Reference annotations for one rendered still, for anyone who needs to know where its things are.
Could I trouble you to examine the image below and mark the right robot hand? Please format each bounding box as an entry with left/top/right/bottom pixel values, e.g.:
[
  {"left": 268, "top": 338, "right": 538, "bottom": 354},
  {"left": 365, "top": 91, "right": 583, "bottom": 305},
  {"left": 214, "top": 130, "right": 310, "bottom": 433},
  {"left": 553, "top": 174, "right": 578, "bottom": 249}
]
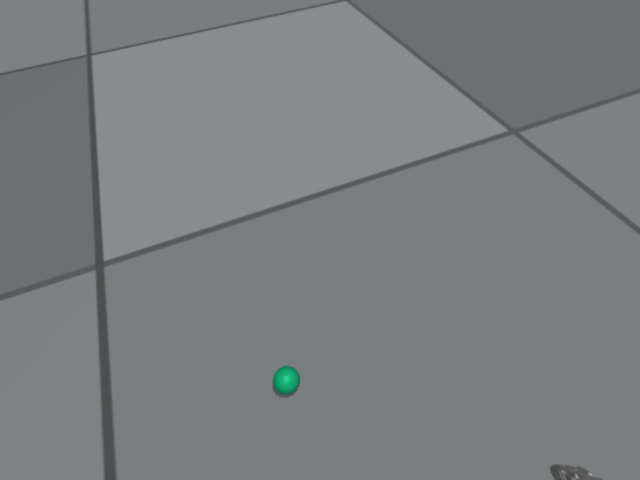
[{"left": 550, "top": 464, "right": 603, "bottom": 480}]

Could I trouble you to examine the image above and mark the ball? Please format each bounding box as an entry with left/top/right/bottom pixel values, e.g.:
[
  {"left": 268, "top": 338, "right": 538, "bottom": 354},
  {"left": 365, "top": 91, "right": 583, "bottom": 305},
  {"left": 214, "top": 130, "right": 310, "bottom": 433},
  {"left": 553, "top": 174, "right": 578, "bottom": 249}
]
[{"left": 273, "top": 366, "right": 300, "bottom": 394}]

